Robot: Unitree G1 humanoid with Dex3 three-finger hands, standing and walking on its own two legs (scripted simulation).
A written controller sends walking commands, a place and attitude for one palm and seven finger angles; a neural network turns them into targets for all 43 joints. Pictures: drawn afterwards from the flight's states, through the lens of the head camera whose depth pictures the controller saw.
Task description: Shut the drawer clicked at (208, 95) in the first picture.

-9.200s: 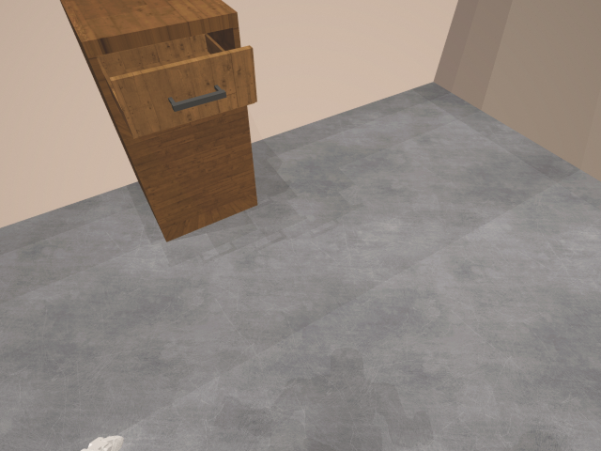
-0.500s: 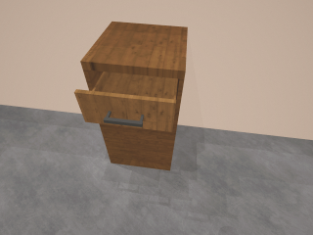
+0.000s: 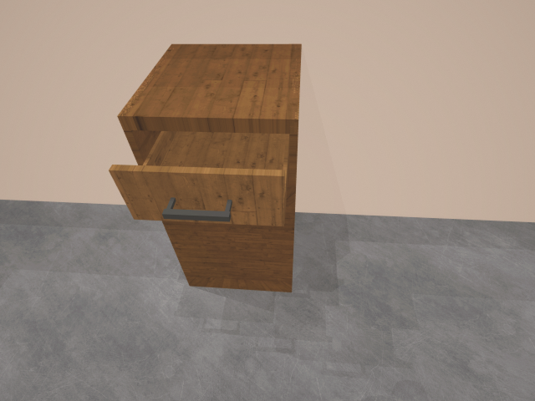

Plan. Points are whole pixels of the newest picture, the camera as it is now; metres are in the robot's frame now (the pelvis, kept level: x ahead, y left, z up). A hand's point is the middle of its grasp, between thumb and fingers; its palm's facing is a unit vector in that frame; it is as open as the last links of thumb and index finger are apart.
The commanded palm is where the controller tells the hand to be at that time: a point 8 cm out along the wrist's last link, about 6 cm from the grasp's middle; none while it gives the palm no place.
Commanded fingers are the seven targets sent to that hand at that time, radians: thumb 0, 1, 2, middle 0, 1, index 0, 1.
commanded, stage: look again from close up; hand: left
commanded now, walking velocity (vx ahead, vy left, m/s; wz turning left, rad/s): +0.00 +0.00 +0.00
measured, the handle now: (198, 209) +0.53 +0.19 -0.07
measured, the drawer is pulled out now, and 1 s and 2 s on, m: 0.15 0.15 0.15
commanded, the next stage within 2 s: shuffle to correct the standing spot in 0.14 s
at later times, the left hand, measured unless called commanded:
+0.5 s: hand out of the picture -0.02 +0.16 -0.18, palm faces +0.07 -0.99 -0.14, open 7.4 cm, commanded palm none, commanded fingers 0.00 0.90 0.90 -0.20 -0.30 -0.20 -0.30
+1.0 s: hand out of the picture +0.10 +0.20 -0.19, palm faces +0.05 -0.99 -0.16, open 7.4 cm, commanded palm none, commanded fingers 0.00 0.90 0.90 -0.20 -0.30 -0.20 -0.30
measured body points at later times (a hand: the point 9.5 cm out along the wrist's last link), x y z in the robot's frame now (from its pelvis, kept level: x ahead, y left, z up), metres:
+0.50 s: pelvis +0.02 +0.01 +0.00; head +0.03 +0.02 +0.45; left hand -0.02 +0.22 -0.17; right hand -0.01 -0.20 -0.16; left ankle -0.03 +0.13 -0.74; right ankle +0.00 -0.10 -0.74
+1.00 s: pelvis +0.10 +0.04 -0.01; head +0.12 +0.05 +0.44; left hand +0.09 +0.25 -0.18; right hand +0.12 -0.19 -0.16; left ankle +0.11 +0.15 -0.74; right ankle +0.04 -0.07 -0.73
